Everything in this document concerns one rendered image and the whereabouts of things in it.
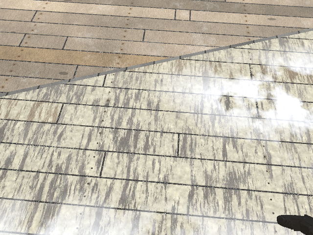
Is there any right robot hand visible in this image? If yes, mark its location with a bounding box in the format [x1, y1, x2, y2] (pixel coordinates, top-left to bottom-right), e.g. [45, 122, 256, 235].
[277, 214, 313, 235]

